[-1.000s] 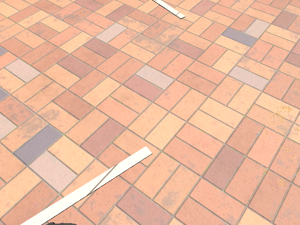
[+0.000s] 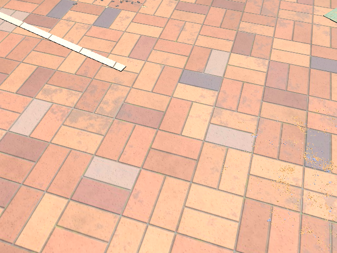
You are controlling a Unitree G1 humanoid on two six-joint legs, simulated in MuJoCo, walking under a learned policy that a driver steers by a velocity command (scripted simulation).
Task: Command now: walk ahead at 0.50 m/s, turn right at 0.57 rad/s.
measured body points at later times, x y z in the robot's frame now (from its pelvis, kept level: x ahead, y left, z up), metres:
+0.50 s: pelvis +0.25 -0.04 +0.00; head +0.29 -0.06 +0.45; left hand +0.33 +0.23 -0.12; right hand +0.36 -0.32 -0.11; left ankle +0.43 +0.05 -0.70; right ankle +0.16 -0.08 -0.73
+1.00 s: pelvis +0.34 -0.05 +0.01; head +0.34 -0.05 +0.46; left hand +0.45 +0.18 -0.14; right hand +0.34 -0.31 -0.14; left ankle +0.43 +0.01 -0.73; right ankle +0.30 -0.16 -0.73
